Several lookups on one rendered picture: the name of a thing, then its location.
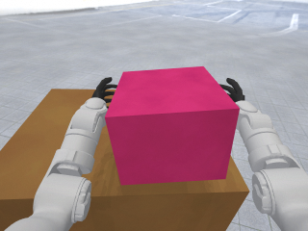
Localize robot left forearm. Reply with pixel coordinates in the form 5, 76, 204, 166
33, 97, 108, 212

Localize pedestal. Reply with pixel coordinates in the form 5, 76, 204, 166
0, 89, 250, 231

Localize left robot upper arm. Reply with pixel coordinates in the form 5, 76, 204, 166
4, 173, 91, 231

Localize right robot hand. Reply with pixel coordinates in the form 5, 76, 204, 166
219, 78, 245, 103

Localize left robot hand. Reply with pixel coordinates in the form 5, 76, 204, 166
91, 77, 117, 109

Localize right robot upper arm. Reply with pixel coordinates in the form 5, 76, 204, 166
251, 167, 308, 231

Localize carton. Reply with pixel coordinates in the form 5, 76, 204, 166
105, 66, 240, 186

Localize robot right forearm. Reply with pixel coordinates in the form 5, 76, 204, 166
235, 100, 308, 176

